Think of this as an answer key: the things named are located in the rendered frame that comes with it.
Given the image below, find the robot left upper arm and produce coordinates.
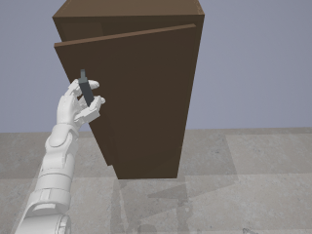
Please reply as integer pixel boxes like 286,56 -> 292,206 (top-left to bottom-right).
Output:
17,213 -> 72,234

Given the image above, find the handle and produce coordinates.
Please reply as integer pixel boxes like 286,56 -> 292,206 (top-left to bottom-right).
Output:
78,69 -> 99,113

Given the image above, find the cupboard door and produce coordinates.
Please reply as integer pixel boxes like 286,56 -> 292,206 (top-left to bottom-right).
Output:
54,23 -> 197,166

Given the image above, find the left robot forearm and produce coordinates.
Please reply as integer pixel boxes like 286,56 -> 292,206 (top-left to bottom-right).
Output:
15,124 -> 79,234

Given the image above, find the left robot hand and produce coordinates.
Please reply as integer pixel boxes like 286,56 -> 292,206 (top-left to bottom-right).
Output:
57,79 -> 105,132

